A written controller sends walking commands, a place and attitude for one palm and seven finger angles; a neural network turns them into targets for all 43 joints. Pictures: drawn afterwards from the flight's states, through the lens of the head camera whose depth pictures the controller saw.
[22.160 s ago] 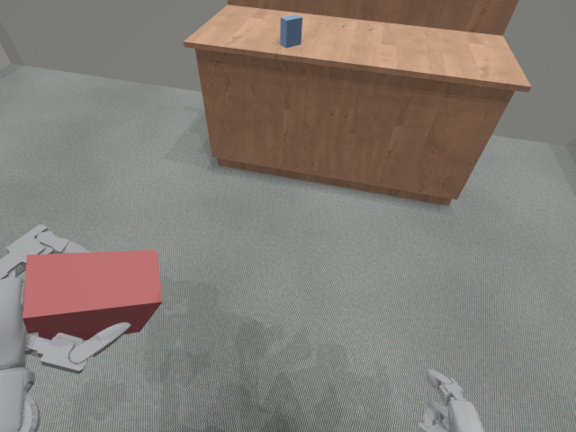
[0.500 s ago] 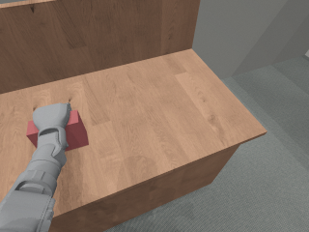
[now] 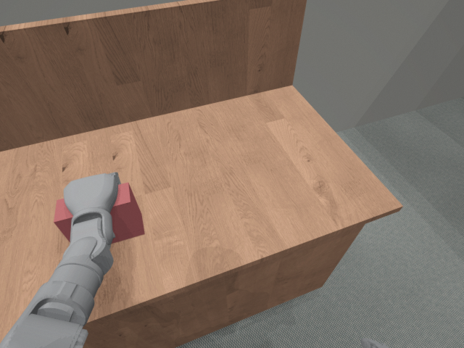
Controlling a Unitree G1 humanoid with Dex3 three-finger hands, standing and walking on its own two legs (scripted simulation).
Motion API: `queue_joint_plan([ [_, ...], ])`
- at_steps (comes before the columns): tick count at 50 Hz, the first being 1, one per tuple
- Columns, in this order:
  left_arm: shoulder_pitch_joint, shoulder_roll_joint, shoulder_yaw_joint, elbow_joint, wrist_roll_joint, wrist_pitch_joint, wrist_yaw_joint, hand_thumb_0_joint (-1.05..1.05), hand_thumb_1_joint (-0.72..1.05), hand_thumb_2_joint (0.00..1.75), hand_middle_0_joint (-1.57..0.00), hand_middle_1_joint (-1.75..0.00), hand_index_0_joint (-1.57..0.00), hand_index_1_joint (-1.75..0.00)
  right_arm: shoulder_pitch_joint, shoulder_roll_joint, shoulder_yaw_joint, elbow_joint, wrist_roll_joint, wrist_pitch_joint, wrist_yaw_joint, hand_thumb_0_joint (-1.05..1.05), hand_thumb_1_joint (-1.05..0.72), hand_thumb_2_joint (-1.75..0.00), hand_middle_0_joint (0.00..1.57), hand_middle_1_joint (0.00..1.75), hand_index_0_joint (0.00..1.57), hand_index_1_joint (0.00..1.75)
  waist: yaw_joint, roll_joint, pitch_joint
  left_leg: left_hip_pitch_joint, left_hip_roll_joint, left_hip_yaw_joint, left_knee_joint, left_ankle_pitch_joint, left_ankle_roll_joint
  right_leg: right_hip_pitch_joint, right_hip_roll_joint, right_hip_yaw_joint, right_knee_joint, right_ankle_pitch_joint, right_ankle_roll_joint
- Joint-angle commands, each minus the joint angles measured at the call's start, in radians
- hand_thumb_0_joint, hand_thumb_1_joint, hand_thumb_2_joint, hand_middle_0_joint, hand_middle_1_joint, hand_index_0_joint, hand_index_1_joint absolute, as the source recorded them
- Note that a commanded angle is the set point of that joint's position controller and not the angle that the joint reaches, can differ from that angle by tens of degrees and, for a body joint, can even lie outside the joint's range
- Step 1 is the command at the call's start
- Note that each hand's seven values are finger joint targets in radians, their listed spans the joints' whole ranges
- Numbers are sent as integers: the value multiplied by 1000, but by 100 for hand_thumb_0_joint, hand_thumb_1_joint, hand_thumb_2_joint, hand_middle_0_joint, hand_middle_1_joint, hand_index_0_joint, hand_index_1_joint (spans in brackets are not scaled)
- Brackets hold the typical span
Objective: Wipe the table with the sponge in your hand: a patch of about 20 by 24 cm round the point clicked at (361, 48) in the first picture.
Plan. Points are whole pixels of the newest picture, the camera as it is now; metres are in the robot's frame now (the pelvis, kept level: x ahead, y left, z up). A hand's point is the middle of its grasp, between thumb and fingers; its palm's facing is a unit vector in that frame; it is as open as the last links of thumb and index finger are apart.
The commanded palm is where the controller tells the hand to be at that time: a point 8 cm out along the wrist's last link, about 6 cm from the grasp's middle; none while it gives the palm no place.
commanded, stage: wipe back along the middle lane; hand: left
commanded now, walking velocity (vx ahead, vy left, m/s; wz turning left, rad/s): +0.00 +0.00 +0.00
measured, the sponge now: (106, 222) +0.35 +0.29 -0.02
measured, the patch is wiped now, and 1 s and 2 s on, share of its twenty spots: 0.75 0.90 0.90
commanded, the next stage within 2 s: slide across to the third lane in 0.80 s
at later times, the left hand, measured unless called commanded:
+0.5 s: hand (103, 235) +0.31 +0.26 +0.01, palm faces -0.05 -0.03 -1.00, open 9.8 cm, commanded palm +0.26 +0.24 +0.04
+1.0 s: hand (103, 255) +0.27 +0.25 +0.01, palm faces -0.05 -0.04 -1.00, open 9.8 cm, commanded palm +0.24 +0.22 +0.05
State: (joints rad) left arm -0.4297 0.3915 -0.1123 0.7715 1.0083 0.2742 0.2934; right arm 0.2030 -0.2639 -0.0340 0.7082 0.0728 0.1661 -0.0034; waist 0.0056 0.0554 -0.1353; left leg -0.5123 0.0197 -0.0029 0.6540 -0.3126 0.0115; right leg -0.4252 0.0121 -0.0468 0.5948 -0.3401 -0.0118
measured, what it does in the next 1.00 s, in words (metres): stands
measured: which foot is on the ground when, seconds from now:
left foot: down 0.00-1.00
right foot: down 0.00-1.00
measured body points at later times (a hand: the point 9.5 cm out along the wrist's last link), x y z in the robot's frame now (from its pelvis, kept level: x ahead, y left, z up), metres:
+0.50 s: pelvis +0.01 +0.00 +0.00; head +0.01 -0.02 +0.45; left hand +0.30 +0.26 +0.07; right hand +0.18 -0.24 -0.11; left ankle +0.00 +0.11 -0.72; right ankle -0.03 -0.12 -0.72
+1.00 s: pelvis -0.01 -0.01 +0.00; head -0.02 -0.03 +0.45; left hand +0.27 +0.25 +0.06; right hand +0.18 -0.24 -0.10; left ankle +0.00 +0.11 -0.72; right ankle -0.03 -0.12 -0.72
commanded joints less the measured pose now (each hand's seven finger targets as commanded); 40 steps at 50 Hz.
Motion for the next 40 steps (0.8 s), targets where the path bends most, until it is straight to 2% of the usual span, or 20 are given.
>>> queue_joint_plan([
  [1, -35, 87, 7, -97, -15, 2, -44, 0, 10, 130, -120, -160, -120, -160, -58, -135, -36, -128, 1, -39, -4, 0, -90, -90, 20, 30, 20, 30, 6, -85, -185, 176, -41, -2, -49, 314, 28, 88, 37, 6, -59, 404, -48],
  [3, -14, 63, -9, -140, -20, 5, -44, 0, 10, 130, -120, -160, -120, -160, -69, -131, -37, -135, 2, -42, 1, 0, -90, -90, 20, 30, 20, 30, 10, -63, -178, 189, -41, -8, -51, 324, 27, 78, 39, 3, -57, 394, -50],
  [6, 45, 30, -28, -178, -32, 22, -42, 0, 10, 130, -120, -160, -120, -160, -88, -129, -38, -144, 3, -50, 5, 0, -90, -90, 20, 30, 20, 30, 13, -103, -163, 193, -40, -2, -54, 315, 29, 88, 38, 3, -66, 403, -47],
  [7, 47, 73, 18, -186, -35, 29, -40, 0, 10, 130, -120, -160, -120, -160, -95, -134, -38, -139, 2, -50, 3, 0, -90, -90, 20, 30, 20, 30, 21, -101, -169, 193, -38, -7, -58, 323, 27, 99, 40, 10, -65, 415, -51],
  [11, 83, 39, -20, -230, -38, 54, -47, 0, 10, 130, -120, -160, -120, -160, -112, -129, -31, -152, 5, -55, -2, 0, -90, -90, 20, 30, 20, 30, 18, -112, -140, 190, -45, 0, -67, 302, 28, 109, 36, 5, -69, 405, -45],
  [12, 101, 75, 19, -242, -40, 58, -46, 0, 10, 130, -120, -160, -120, -160, -121, -133, -33, -149, 6, -57, -2, 0, -90, -90, 20, 30, 20, 30, 31, -97, -142, 197, -46, -3, -68, 313, 26, 118, 37, 14, -72, 419, -50],
  [14, 142, 34, -17, -274, -42, 57, -51, 0, 10, 130, -120, -160, -120, -160, -126, -124, -29, -160, 6, -63, 0, 0, -90, -90, 20, 30, 20, 30, 28, -95, -147, 207, -47, 3, -63, 331, 27, 127, 36, 8, -64, 446, -47],
  [17, 182, 79, 27, -301, -43, 64, -52, 0, 10, 130, -120, -160, -120, -160, -141, -130, -27, -163, 6, -65, 1, 0, -90, -90, 20, 30, 20, 30, 43, -94, -137, 205, -47, -4, -72, 330, 22, 136, 37, 16, -67, 448, -51],
  [19, 202, 7, -32, -339, -48, 65, -54, 0, 10, 130, -120, -160, -120, -160, -150, -118, -26, -179, 7, -71, 2, 0, -90, -90, 20, 30, 20, 30, 37, -91, -134, 215, -46, 0, -72, 325, 23, 128, 36, 5, -65, 433, -47],
  [22, 257, 38, 7, -353, -42, 67, -47, 0, 10, 130, -120, -160, -120, -160, -164, -123, -29, -174, 4, -76, 6, 0, -90, -90, 20, 30, 20, 30, 52, -100, -134, 220, -44, -7, -72, 339, 18, 130, 39, 15, -64, 442, -53],
  [23, 266, -11, -37, -382, -50, 67, -46, 0, 10, 130, -120, -160, -120, -160, -168, -115, -26, -184, 5, -79, 8, 0, -90, -90, 20, 30, 20, 30, 46, -102, -149, 227, -45, -2, -68, 346, 21, 136, 37, 9, -58, 460, -49],
  [24, 292, -3, -27, -389, -51, 68, -44, 0, 10, 130, -120, -160, -120, -160, -170, -114, -27, -185, 6, -81, 9, 0, -90, -90, 20, 30, 20, 30, 48, -113, -136, 225, -43, -4, -66, 348, 20, 135, 37, 8, -58, 465, -49],
  [27, 309, 23, -2, -411, -51, 81, -39, 0, 10, 130, -120, -160, -120, -160, -193, -119, -26, -183, 5, -80, 8, 0, -90, -90, 20, 30, 20, 30, 57, -105, -102, 214, -44, -9, -80, 313, 16, 124, 38, 20, -69, 425, -52],
  [28, 301, -24, -47, -435, -60, 85, -41, 0, 10, 130, -120, -160, -120, -160, -196, -111, -22, -191, 6, -80, 6, 0, -90, -90, 20, 30, 20, 30, 48, -109, -112, 218, -46, -3, -82, 296, 20, 131, 36, 12, -68, 409, -48],
  [32, 303, 26, -2, -439, -59, 107, -41, 0, 10, 130, -120, -160, -120, -160, -224, -116, -18, -184, 7, -77, -3, 0, -90, -90, 20, 30, 20, 30, 65, -105, -85, 217, -48, -10, -100, 257, 17, 123, 39, 26, -89, 352, -53],
  [33, 294, -22, -48, -456, -61, 105, -43, 0, 10, 130, -120, -160, -120, -160, -219, -108, -18, -189, 8, -79, -3, 0, -90, -90, 20, 30, 20, 30, 52, -89, -87, 225, -47, -3, -98, 251, 20, 120, 39, 15, -81, 338, -51],
  [36, 321, -40, -73, -448, -50, 105, -53, 0, 10, 130, -120, -160, -120, -160, -228, -105, -14, -192, 8, -83, -2, 0, -90, -90, 20, 30, 20, 30, 56, -117, -81, 222, -50, -8, -98, 241, 21, 114, 39, 18, -83, 326, -51],
  [37, 331, 1, -31, -459, -49, 100, -51, 0, 10, 130, -120, -160, -120, -160, -230, -111, -19, -189, 6, -85, -2, 0, -90, -90, 20, 30, 20, 30, 65, -99, -88, 223, -48, -14, -99, 246, 19, 121, 42, 30, -83, 332, -57],
  [38, 359, -39, -65, -469, -52, 95, -51, 0, 10, 130, -120, -160, -120, -160, -230, -102, -17, -196, 6, -87, -1, 0, -90, -90, 20, 30, 20, 30, 64, -103, -101, 228, -49, -9, -95, 252, 21, 127, 39, 21, -76, 336, -53],
  [40, 346, -35, -61, -464, -54, 91, -48, 0, 10, 130, -120, -160, -120, -160, -231, -106, -17, -190, 5, -87, -2, 0, -90, -90, 20, 30, 20, 30, 56, -122, -80, 218, -47, -6, -95, 234, 20, 110, 40, 25, -79, 330, -52],
])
